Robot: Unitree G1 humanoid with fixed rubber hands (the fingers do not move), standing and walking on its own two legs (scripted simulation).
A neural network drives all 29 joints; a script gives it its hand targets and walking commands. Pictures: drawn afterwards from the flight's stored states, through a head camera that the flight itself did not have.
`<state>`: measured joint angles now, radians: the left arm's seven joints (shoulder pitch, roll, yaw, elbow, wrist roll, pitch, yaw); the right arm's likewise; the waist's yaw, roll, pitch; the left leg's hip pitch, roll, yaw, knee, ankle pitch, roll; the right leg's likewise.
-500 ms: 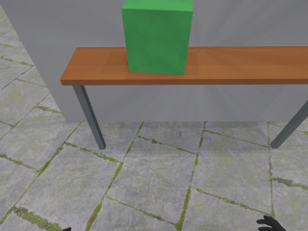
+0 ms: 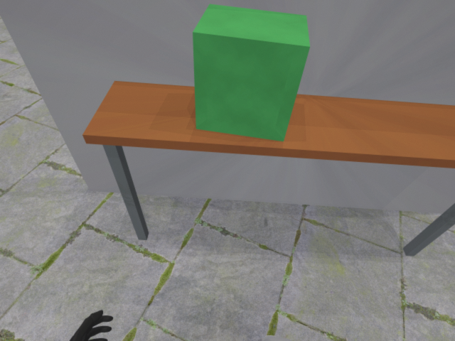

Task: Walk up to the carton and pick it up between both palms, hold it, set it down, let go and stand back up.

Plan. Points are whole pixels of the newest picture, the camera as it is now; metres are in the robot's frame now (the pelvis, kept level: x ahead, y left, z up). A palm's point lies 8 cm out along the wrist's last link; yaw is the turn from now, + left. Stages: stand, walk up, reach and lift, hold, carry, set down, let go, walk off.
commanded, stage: walk up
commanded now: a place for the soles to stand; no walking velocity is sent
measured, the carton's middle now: (248, 75) +0.80 -0.04 +0.07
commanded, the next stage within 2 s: none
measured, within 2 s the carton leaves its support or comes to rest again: neither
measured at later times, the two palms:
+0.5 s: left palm (76, 328) +0.18 +0.29 -0.10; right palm (401, 320) +0.19 -0.31 -0.08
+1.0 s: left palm (111, 277) +0.27 +0.25 -0.08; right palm (407, 278) +0.27 -0.36 -0.09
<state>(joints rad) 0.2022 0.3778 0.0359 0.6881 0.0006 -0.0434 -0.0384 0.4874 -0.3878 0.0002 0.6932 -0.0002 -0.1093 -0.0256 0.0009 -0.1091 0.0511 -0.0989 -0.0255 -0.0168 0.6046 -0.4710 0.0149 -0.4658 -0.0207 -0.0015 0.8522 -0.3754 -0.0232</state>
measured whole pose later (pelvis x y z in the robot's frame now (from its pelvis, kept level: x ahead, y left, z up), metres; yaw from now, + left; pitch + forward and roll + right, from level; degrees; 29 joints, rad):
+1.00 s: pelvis +0.19 -0.06 +0.00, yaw -2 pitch -3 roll +0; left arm 0.30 0.39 0.04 0.79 0.00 -0.07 -0.04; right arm 0.31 -0.42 0.00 0.69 0.00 -0.08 0.02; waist 0.00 0.04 0.06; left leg -0.44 0.07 0.00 1.00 -0.43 0.00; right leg -0.29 0.00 -0.03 0.70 -0.36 -0.02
